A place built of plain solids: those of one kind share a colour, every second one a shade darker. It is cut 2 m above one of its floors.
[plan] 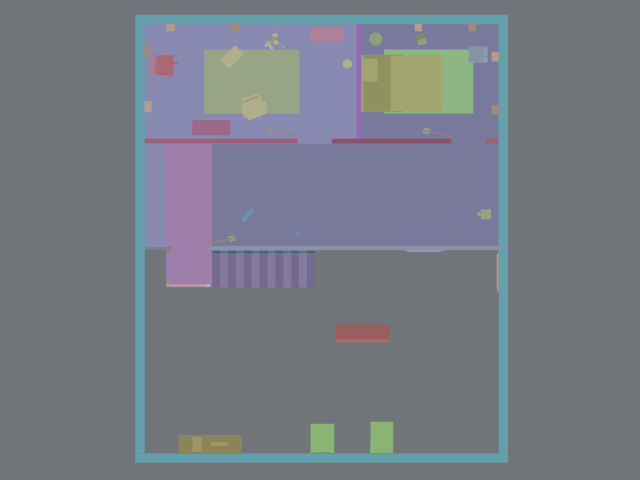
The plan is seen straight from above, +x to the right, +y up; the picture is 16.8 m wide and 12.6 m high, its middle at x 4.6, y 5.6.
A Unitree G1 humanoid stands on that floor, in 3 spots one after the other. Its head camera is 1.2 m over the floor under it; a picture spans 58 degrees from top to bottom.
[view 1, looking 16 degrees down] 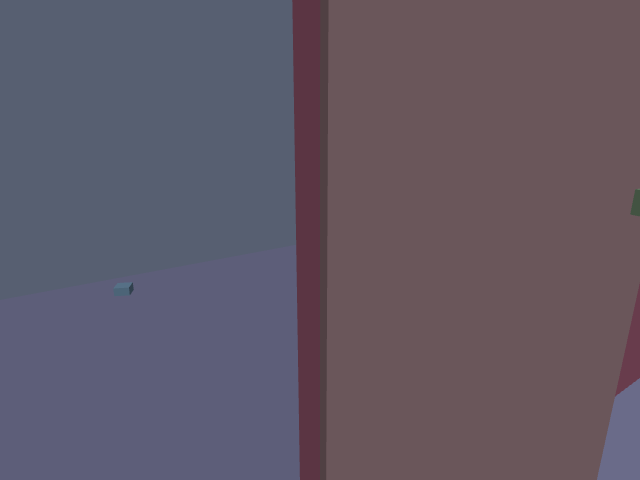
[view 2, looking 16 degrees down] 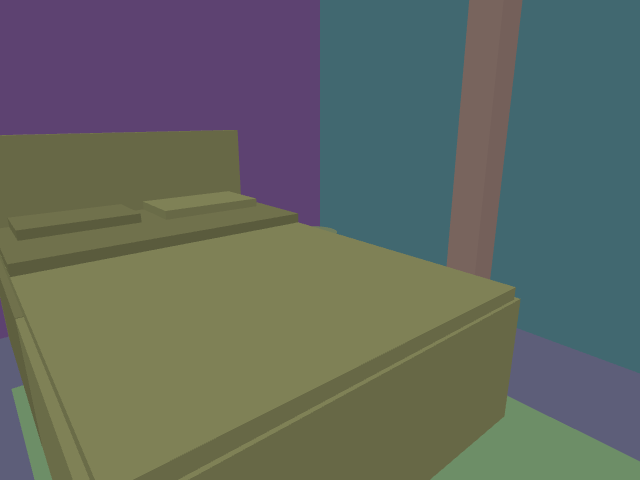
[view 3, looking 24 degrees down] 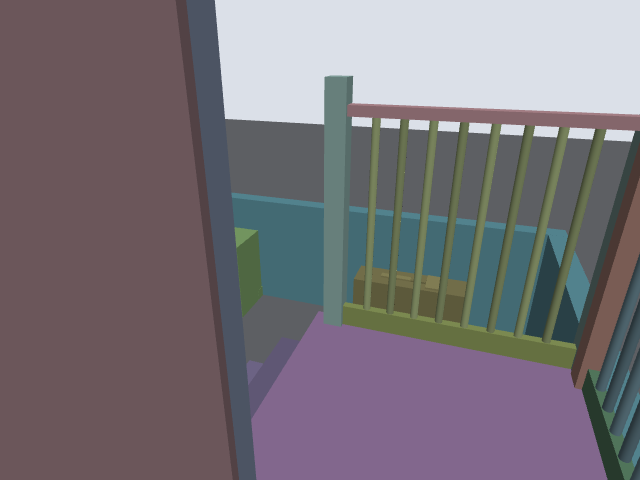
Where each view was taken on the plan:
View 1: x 4.46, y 8.90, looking -124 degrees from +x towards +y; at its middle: upper_partition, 0.84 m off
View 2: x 8.50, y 8.90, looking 140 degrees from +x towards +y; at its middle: bedstead_bedroom_bed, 2.25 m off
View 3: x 1.16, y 6.08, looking -71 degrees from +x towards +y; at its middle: wall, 7.04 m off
